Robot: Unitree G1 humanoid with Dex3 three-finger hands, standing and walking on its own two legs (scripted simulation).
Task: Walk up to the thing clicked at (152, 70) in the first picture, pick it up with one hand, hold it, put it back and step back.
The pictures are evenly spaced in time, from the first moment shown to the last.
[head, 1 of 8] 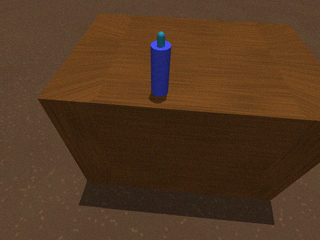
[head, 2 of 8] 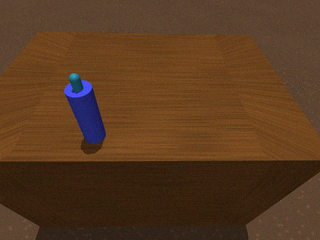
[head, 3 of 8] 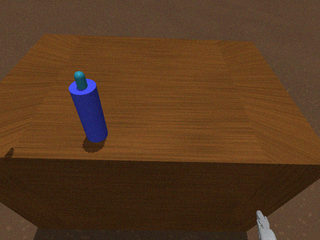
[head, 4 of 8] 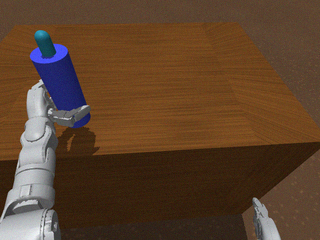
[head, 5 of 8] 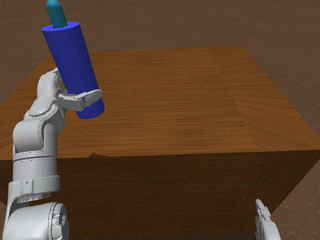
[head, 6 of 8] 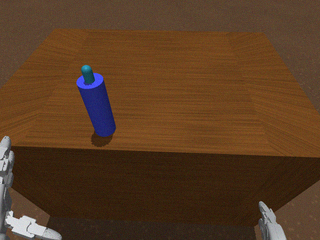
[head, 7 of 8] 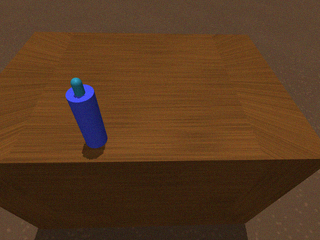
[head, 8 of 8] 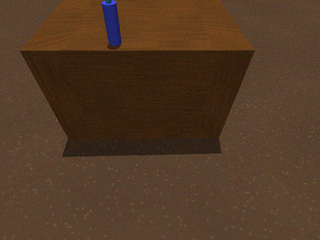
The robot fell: no
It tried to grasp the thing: yes
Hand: left
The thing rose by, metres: 0.26
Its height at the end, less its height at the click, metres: +0.00
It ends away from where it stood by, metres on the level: 0.02
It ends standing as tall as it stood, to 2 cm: yes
